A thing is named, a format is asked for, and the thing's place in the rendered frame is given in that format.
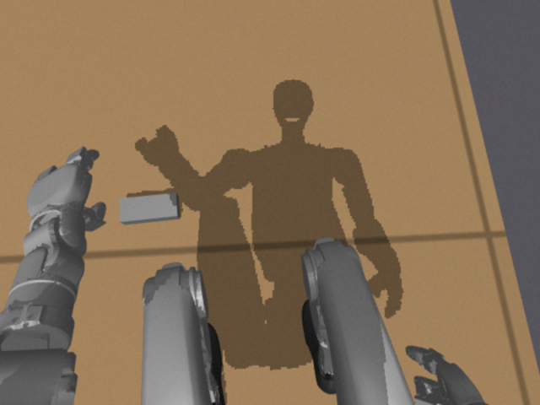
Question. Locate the right robot hand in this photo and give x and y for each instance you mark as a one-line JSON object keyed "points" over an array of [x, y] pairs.
{"points": [[453, 386]]}

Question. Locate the left robot foot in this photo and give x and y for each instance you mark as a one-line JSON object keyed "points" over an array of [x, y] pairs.
{"points": [[216, 365]]}

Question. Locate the small box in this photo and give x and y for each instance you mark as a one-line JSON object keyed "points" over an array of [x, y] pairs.
{"points": [[153, 208]]}

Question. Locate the left robot arm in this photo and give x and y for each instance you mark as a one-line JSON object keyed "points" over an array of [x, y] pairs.
{"points": [[36, 325]]}

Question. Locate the right robot foot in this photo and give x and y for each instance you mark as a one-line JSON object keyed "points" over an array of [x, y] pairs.
{"points": [[324, 381]]}

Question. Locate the left robot hand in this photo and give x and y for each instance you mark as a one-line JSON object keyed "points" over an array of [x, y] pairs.
{"points": [[68, 186]]}

